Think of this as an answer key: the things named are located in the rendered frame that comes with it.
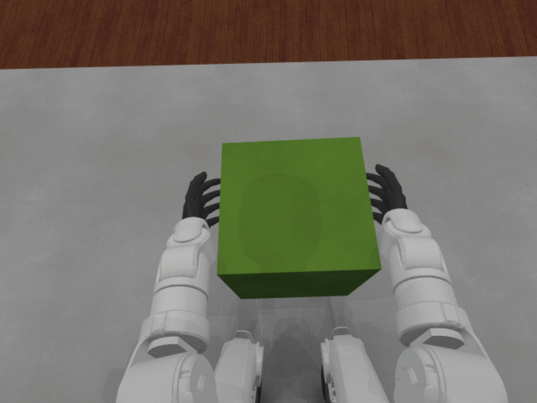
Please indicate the right robot thigh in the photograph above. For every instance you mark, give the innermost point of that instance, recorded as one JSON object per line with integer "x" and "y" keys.
{"x": 347, "y": 366}

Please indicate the left robot thigh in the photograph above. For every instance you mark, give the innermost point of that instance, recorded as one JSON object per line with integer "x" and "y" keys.
{"x": 238, "y": 371}

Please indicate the right robot hand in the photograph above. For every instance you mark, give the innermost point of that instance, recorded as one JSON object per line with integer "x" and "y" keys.
{"x": 391, "y": 194}

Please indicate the left robot hand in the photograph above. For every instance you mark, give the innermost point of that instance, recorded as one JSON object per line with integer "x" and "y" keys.
{"x": 195, "y": 200}

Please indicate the robot thigh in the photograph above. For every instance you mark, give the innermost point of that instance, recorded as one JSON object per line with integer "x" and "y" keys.
{"x": 238, "y": 371}
{"x": 347, "y": 366}

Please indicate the carton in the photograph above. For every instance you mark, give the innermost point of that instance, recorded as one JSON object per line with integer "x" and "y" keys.
{"x": 295, "y": 219}

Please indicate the right robot forearm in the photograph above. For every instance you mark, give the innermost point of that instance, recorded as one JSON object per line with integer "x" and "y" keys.
{"x": 427, "y": 309}

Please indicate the left robot upper arm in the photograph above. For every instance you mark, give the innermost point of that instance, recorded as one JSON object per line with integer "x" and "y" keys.
{"x": 179, "y": 378}

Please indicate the right robot upper arm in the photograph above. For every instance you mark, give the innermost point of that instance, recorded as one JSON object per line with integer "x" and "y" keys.
{"x": 431, "y": 374}

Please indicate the left robot forearm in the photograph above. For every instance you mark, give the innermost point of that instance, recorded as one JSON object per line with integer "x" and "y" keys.
{"x": 177, "y": 321}

